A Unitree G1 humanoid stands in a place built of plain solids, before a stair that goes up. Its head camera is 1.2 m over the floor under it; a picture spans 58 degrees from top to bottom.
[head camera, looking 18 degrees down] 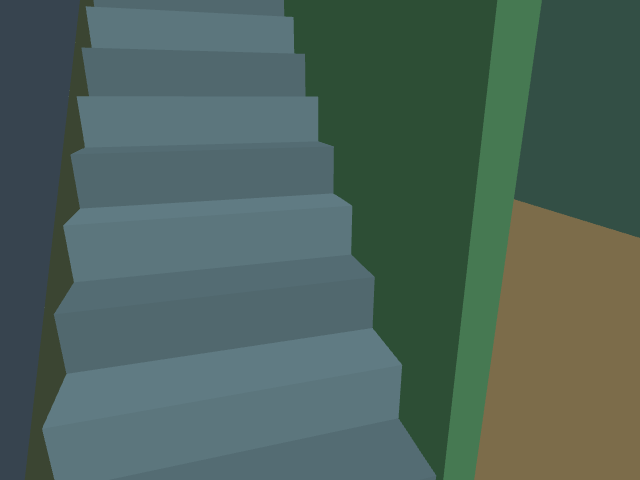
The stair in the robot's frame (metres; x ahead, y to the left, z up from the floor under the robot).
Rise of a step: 0.20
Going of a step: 0.24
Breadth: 1.01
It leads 16 degrees to the left of straight ahead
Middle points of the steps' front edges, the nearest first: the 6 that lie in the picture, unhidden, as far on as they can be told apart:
1.04 0.22 0.40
1.27 0.29 0.61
1.50 0.36 0.81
1.73 0.42 1.01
1.96 0.49 1.21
2.19 0.56 1.42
